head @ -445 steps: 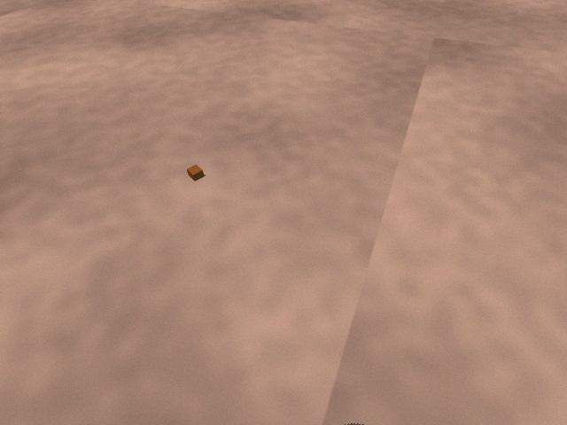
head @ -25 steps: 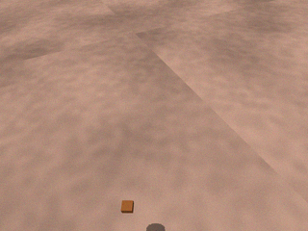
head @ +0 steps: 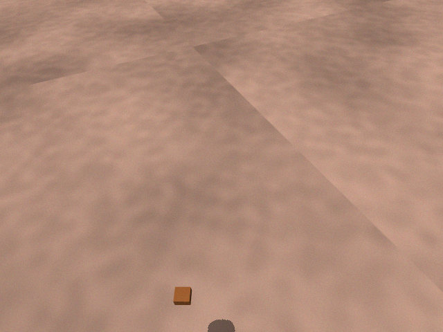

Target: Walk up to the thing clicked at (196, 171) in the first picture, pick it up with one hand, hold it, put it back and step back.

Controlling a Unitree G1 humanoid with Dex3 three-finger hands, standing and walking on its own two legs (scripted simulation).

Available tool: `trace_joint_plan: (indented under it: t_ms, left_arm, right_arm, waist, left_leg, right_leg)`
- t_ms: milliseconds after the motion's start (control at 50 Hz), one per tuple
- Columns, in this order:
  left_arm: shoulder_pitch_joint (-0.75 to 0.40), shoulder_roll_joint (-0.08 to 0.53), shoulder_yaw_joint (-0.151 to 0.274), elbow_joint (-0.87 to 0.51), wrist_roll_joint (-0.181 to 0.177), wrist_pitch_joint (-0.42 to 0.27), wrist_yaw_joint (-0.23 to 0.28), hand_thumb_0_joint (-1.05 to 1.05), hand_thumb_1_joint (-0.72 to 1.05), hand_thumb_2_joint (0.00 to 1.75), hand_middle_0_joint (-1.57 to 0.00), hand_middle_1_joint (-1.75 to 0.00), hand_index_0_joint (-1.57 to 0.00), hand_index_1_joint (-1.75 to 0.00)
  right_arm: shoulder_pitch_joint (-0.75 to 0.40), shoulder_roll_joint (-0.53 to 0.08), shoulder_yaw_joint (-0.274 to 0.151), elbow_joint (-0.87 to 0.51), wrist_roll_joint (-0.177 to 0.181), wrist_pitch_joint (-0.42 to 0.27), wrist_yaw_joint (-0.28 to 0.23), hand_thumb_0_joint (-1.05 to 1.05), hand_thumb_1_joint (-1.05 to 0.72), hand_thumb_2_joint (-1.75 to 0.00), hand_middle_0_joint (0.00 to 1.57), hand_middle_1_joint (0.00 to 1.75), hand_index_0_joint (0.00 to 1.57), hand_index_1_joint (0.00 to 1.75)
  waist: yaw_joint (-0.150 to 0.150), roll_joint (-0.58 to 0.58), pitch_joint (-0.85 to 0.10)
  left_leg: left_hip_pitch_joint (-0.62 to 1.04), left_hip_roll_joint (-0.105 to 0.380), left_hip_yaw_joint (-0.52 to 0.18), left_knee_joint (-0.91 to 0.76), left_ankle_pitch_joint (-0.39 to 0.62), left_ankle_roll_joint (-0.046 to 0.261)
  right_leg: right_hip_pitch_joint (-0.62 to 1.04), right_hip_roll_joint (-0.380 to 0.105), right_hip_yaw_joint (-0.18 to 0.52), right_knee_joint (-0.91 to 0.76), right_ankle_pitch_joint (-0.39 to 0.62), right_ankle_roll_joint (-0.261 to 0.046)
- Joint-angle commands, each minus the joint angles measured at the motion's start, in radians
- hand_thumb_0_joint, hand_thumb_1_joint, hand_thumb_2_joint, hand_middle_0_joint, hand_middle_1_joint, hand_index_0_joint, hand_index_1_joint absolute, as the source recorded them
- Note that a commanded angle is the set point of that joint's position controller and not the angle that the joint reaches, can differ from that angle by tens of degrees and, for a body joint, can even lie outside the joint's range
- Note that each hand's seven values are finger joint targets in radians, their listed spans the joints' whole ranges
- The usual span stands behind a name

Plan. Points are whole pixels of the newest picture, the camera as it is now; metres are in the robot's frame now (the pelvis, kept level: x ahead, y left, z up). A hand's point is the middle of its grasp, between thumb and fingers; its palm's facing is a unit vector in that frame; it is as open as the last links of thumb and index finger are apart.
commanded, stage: stand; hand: left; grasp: from above
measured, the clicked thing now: (182, 295) +0.46 +0.21 -0.76
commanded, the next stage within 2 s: rise first in 0.64 s
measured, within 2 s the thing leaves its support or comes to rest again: neither
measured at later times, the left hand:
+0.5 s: hand out of the picture +0.07 +0.26 -0.15, palm faces -0.02 -0.94 -0.35, open 7.4 cm
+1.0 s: hand out of the picture +0.15 +0.25 -0.17, palm faces -0.03 -0.94 -0.33, open 8.9 cm
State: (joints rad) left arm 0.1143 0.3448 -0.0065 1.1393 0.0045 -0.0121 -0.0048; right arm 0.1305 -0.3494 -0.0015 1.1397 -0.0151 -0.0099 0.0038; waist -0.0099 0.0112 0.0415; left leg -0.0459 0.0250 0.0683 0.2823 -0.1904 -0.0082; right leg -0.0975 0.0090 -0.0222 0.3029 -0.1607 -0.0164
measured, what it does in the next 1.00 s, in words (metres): stands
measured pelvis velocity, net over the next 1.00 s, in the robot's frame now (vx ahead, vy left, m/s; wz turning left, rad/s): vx -0.02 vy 0.00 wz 0.02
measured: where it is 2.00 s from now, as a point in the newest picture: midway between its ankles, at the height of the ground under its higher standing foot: outside the picture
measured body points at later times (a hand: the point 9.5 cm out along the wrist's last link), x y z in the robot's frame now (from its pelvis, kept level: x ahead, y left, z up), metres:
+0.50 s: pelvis +0.00 +0.00 +0.00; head +0.00 +0.00 +0.45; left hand +0.07 +0.30 -0.13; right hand +0.07 -0.30 -0.14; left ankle -0.02 +0.12 -0.75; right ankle +0.01 -0.11 -0.75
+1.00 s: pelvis -0.02 +0.00 -0.02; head +0.04 +0.01 +0.42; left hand +0.15 +0.30 -0.14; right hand +0.08 -0.26 -0.15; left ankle -0.02 +0.12 -0.75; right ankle +0.01 -0.11 -0.75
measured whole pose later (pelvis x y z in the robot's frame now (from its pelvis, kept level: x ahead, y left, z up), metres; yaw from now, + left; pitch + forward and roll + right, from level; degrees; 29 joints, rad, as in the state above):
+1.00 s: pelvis -0.02 +0.00 -0.02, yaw +1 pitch +6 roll +0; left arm -0.05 0.34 0.13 1.02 0.11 0.00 -0.04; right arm 0.22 -0.25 -0.02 0.80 0.03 -0.04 -0.03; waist -0.03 -0.02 0.01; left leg -0.41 0.02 0.05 0.60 -0.30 0.00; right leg -0.44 -0.01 -0.04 0.60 -0.27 -0.02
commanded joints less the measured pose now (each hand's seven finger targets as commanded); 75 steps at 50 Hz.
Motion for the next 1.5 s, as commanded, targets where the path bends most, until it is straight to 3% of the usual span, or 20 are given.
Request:
trace_joint_plan:
  t_ms: [0,700,720,740,760,780,800,820,840,860,880,940,980,1020,1100,1200,1260,1340,1400,1480]
  left_arm:
    - [-0.042,0.214,0.039,-0.061,0.005,-0.023,0.017,0.0,0.9,0.9,-0.2,-0.3,-0.2,-0.3]
    - [-0.043,0.225,0.041,-0.063,0.003,-0.024,0.019,0.0,0.9,0.9,-0.2,-0.3,-0.2,-0.3]
    - [-0.041,0.218,0.039,-0.063,0.004,-0.023,0.019,0.0,0.87,0.92,-0.19,-0.38,-0.21,-0.37]
    - [-0.391,0.036,0.04,-0.414,-0.052,-0.109,0.031,0.0,0.79,0.89,-0.24,-0.44,-0.21,-0.45]
    - [-0.458,0.08,0.053,-0.291,-0.047,-0.087,0.037,0.0,0.71,0.87,-0.25,-0.5,-0.22,-0.53]
    - [-0.296,0.154,0.1,-0.127,-0.028,-0.046,0.038,0.0,0.63,0.86,-0.26,-0.56,-0.23,-0.59]
    - [-0.227,0.167,0.118,-0.08,-0.017,-0.032,0.022,0.0,0.55,0.86,-0.27,-0.61,-0.24,-0.64]
    - [-0.306,0.216,0.129,-0.137,0.009,-0.034,0.012,0.0,0.47,0.83,-0.27,-0.68,-0.26,-0.69]
    - [-0.305,0.292,0.181,-0.161,0.03,-0.041,0.009,0.0,0.39,0.83,-0.28,-0.73,-0.27,-0.74]
    - [-0.237,0.271,0.191,-0.135,0.058,-0.035,-0.009,0.0,0.31,0.8,-0.27,-0.79,-0.28,-0.78]
    - [-0.123,0.208,0.173,-0.057,0.086,-0.021,-0.024,0.0,0.23,0.78,-0.27,-0.85,-0.3,-0.82]
    - [-0.064,0.253,0.217,-0.206,0.14,-0.002,-0.023,0.0,-0.01,0.79,-0.28,-0.87,-0.3,-0.86]
    - [-0.062,0.166,0.165,-0.257,0.15,0.038,-0.006,0.0,-0.17,0.8,-0.3,-0.86,-0.29,-0.87]
    - [-0.108,0.164,0.16,-0.284,0.164,0.077,0.013,0.0,-0.32,0.81,-0.3,-0.85,-0.28,-0.87]
    - [-0.112,0.124,0.138,-0.356,0.17,0.106,0.024,0.0,-0.4,0.83,-0.31,-0.84,-0.28,-0.87]
    - [-0.057,0.146,0.161,-0.534,0.209,0.073,0.027,0.0,-0.39,0.81,-0.31,-0.88,-0.29,-0.89]
    - [-0.016,0.155,0.17,-0.629,0.248,0.058,0.035,0.0,-0.37,0.79,-0.33,-0.87,-0.32,-0.88]
    - [0.118,0.133,0.159,-0.766,0.276,0.101,0.044,0.0,-0.36,0.8,-0.32,-0.86,-0.31,-0.88]
    - [0.066,0.13,0.145,-0.783,0.287,0.136,0.049,0.0,-0.38,0.79,-0.33,-0.84,-0.32,-0.86]
    - [-0.048,0.128,0.119,-0.682,0.356,0.12,0.045,0.0,-0.39,0.81,-0.31,-0.87,-0.3,-0.88]
  right_arm:
    - [-0.052,-0.216,-0.036,-0.063,0.002,-0.022,-0.014,0.0,-0.9,-0.9,0.2,0.3,0.2,0.3]
    - [-0.046,-0.212,-0.032,-0.06,0.002,-0.022,-0.014,0.0,-0.9,-0.9,0.2,0.3,0.2,0.3]
    - [-0.048,-0.213,-0.033,-0.06,0.002,-0.021,-0.015,0.0,-0.88,-0.9,0.2,0.3,0.2,0.3]
    - [-0.024,-0.047,0.013,-0.342,0.075,-0.07,-0.035,0.0,-0.89,-0.9,0.2,0.3,0.2,0.3]
    - [0.026,-0.072,0.009,-0.288,0.079,-0.069,-0.044,0.0,-0.86,-0.89,0.2,0.3,0.2,0.3]
    - [0.046,-0.097,-0.004,-0.284,0.073,-0.057,-0.048,0.0,-0.87,-0.89,0.2,0.3,0.2,0.3]
    - [0.059,-0.105,-0.018,-0.315,0.072,-0.045,-0.047,0.0,-0.87,-0.89,0.2,0.3,0.2,0.3]
    - [0.065,-0.104,-0.029,-0.337,0.063,-0.047,-0.053,0.0,-0.87,-0.89,0.2,0.3,0.2,0.3]
    - [0.091,-0.105,-0.043,-0.347,0.059,-0.052,-0.06,0.0,-0.89,-0.9,0.2,0.3,0.2,0.3]
    - [0.094,-0.096,-0.053,-0.382,0.047,-0.058,-0.053,0.0,-0.88,-0.9,0.2,0.3,0.2,0.3]
    - [0.131,-0.09,-0.064,-0.375,0.038,-0.06,-0.046,0.0,-0.89,-0.9,0.2,0.3,0.2,0.3]
    - [0.114,-0.088,-0.083,-0.469,0.041,-0.065,-0.043,0.0,-0.88,-0.9,0.2,0.3,0.2,0.3]
    - [0.102,-0.067,-0.076,-0.509,0.044,-0.062,-0.039,0.0,-0.86,-0.89,0.2,0.3,0.2,0.3]
    - [0.078,-0.069,-0.076,-0.546,0.048,-0.069,-0.04,0.0,-0.86,-0.89,0.2,0.3,0.2,0.3]
    - [0.082,-0.06,-0.078,-0.585,0.043,-0.097,-0.034,0.0,-0.89,-0.9,0.2,0.3,0.2,0.3]
    - [0.109,-0.05,-0.093,-0.618,0.031,-0.141,-0.037,0.0,-0.9,-0.9,0.2,0.3,0.2,0.3]
    - [0.097,-0.045,-0.093,-0.639,0.025,-0.156,-0.039,0.0,-0.91,-0.9,0.2,0.3,0.2,0.3]
    - [0.098,-0.049,-0.095,-0.669,0.025,-0.161,-0.042,0.0,-0.9,-0.9,0.2,0.3,0.2,0.3]
    - [0.089,-0.052,-0.093,-0.677,0.029,-0.167,-0.045,0.0,-0.93,-0.91,0.2,0.3,0.2,0.3]
    - [0.078,-0.054,-0.088,-0.675,0.021,-0.189,-0.04,0.0,-0.92,-0.91,0.2,0.3,0.2,0.3]
  waist:
    - [0.009,-0.001,-0.046]
    - [0.007,-0.01,-0.066]
    - [0.007,-0.006,-0.054]
    - [-0.11,-0.003,0.049]
    - [-0.076,-0.048,0.0]
    - [-0.055,-0.079,0.005]
    - [-0.026,-0.071,0.008]
    - [-0.023,-0.07,-0.074]
    - [-0.007,-0.03,-0.153]
    - [-0.005,-0.024,-0.209]
    - [-0.002,-0.051,-0.216]
    - [0.057,0.044,-0.338]
    - [0.039,0.049,-0.291]
    - [0.015,-0.002,-0.248]
    - [-0.009,-0.027,-0.196]
    - [-0.01,0.001,-0.336]
    - [-0.001,0.067,-0.363]
    - [0.0,0.098,-0.424]
    - [-0.033,0.081,-0.387]
    - [-0.054,0.023,-0.36]
  left_leg:
    - [-0.018,0.132,-0.12,-0.053,0.102,0.03]
    - [0.005,0.133,-0.119,-0.046,0.156,0.028]
    - [-0.006,0.13,-0.118,-0.047,0.144,0.028]
    - [-0.182,-0.023,-0.014,0.044,0.035,0.03]
    - [-0.174,-0.026,-0.02,0.058,0.01,0.036]
    - [-0.21,-0.035,-0.015,0.08,-0.031,0.041]
    - [-0.245,-0.033,-0.009,0.113,-0.014,0.039]
    - [-0.251,-0.036,-0.014,0.146,0.006,0.041]
    - [-0.252,-0.039,-0.019,0.171,0.035,0.038]
    - [-0.281,-0.044,-0.023,0.216,0.061,0.036]
    - [-0.325,-0.045,-0.034,0.258,0.09,0.034]
    - [-0.318,-0.058,-0.034,0.29,0.136,0.016]
    - [-0.35,-0.053,-0.038,0.296,0.103,0.013]
    - [-0.399,-0.047,-0.046,0.324,0.044,0.018]
    - [-0.504,-0.03,-0.063,0.399,-0.093,0.02]
    - [-0.566,-0.025,-0.068,0.56,-0.001,0.018]
    - [-0.597,-0.016,-0.08,0.609,-0.018,0.005]
    - [-0.574,0.002,-0.123,0.627,0.031,-0.006]
    - [-0.637,0.005,-0.133,0.669,-0.006,-0.001]
    - [-0.828,0.0,-0.131,0.811,-0.086,0.009]
  right_leg:
    - [-0.001,-0.145,0.123,-0.049,0.155,-0.014]
    - [0.006,-0.151,0.119,-0.039,0.192,-0.013]
    - [0.002,-0.15,0.117,-0.042,0.182,-0.011]
    - [-0.204,-0.012,0.019,0.025,0.08,0.006]
    - [-0.158,-0.016,0.01,0.031,0.034,0.01]
    - [-0.156,-0.015,0.002,0.035,-0.028,0.006]
    - [-0.186,-0.011,0.0,0.064,-0.03,0.0]
    - [-0.183,-0.017,0.002,0.095,-0.012,0.001]
    - [-0.164,-0.024,0.01,0.129,0.035,0.0]
    - [-0.155,-0.027,0.01,0.177,0.067,0.0]
    - [-0.19,-0.024,0.008,0.222,0.103,-0.003]
    - [-0.146,-0.019,0.007,0.266,0.121,-0.013]
    - [-0.208,-0.012,0.001,0.264,0.08,-0.014]
    - [-0.264,-0.009,-0.008,0.278,0.018,-0.011]
    - [-0.422,0.004,-0.02,0.352,-0.133,-0.011]
    - [-0.515,-0.003,-0.015,0.521,-0.049,-0.009]
    - [-0.607,-0.002,-0.01,0.607,-0.087,-0.016]
    - [-0.662,-0.006,-0.014,0.66,-0.077,-0.016]
    - [-0.717,-0.006,-0.008,0.69,-0.096,-0.012]
    - [-0.875,-0.006,-0.015,0.813,-0.16,-0.014]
